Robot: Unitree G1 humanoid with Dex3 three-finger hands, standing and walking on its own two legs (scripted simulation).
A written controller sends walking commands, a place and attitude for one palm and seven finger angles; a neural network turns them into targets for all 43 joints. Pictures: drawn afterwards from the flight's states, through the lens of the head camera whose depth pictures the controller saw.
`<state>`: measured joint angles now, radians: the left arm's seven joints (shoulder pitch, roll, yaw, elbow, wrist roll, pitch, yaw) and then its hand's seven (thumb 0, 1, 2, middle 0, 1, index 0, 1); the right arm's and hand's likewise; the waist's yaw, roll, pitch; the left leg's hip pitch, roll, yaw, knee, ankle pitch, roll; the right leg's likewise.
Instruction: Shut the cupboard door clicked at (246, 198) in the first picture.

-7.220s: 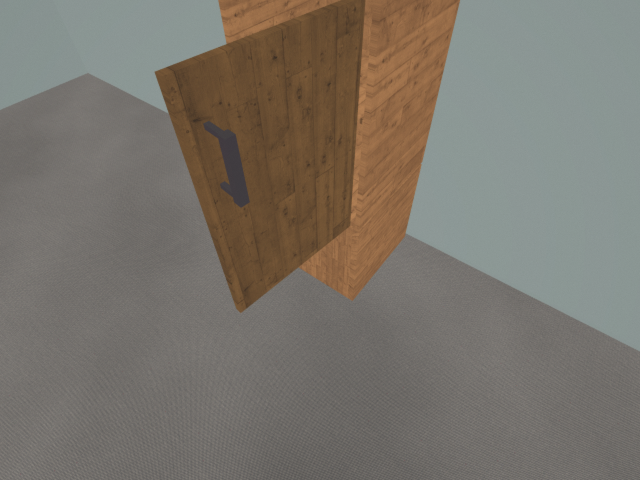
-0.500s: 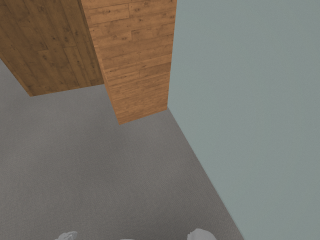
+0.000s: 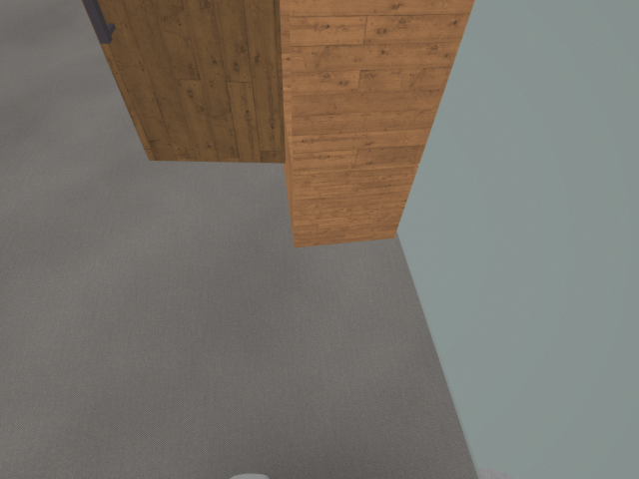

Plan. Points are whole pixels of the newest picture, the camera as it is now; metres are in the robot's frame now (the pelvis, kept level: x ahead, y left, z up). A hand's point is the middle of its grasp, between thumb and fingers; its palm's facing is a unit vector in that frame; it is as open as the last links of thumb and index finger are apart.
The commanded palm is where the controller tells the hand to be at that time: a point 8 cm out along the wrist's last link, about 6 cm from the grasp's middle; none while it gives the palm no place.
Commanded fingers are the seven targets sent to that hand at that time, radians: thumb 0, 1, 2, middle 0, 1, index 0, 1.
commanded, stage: take the last steps up to it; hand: left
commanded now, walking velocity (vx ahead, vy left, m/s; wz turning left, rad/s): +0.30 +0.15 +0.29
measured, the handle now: (95, 2) +0.89 +0.52 +0.11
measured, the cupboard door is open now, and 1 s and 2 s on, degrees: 83 83 83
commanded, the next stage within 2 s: come to a stop and stand still in 1.30 s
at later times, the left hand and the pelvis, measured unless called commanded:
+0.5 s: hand out of the picture +0.05 +0.18 -0.14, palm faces +0.20 -0.96 -0.19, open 7.4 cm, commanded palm none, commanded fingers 0.00 0.90 0.90 -0.20 -0.30 -0.20 -0.30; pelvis +0.08 +0.01 +0.02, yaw +9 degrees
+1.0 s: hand (127, 331) +0.32 +0.34 -0.14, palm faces +0.17 -0.96 -0.21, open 7.4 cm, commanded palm none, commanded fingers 0.00 0.90 0.90 -0.20 -0.30 -0.20 -0.30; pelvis +0.25 +0.14 +0.01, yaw +8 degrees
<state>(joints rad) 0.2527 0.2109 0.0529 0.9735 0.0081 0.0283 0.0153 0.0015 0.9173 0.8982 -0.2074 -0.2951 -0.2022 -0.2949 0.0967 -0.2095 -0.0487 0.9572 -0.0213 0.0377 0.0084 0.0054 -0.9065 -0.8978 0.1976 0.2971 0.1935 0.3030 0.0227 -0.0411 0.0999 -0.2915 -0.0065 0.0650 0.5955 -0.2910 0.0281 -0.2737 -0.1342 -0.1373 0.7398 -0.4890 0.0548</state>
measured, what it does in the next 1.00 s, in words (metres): walks ahead: right foot, then left foot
